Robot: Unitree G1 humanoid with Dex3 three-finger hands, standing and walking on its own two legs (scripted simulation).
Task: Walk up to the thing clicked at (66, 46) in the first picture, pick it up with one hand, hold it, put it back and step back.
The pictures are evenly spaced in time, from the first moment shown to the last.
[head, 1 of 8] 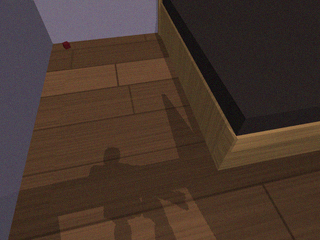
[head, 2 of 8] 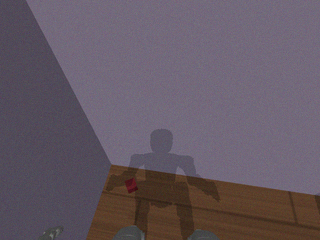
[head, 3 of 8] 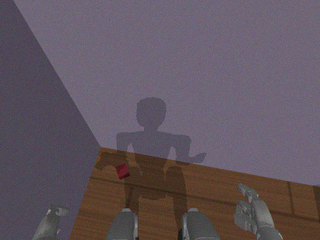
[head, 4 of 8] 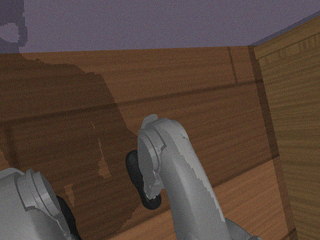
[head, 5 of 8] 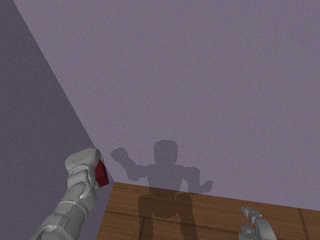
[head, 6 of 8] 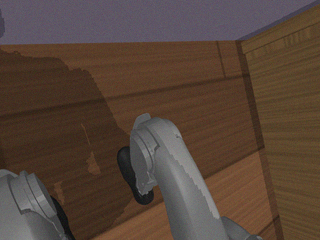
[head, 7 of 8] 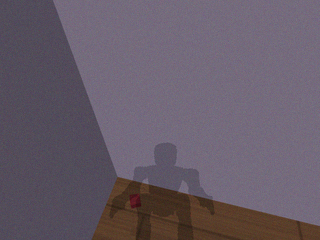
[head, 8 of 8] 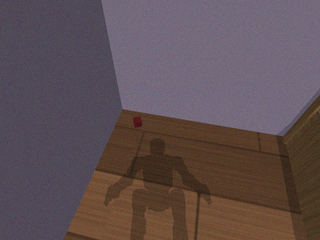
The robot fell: no
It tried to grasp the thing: yes
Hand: left
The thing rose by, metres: 0.69
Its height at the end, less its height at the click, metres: +0.00
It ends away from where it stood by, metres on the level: 0.00
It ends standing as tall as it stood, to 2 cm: yes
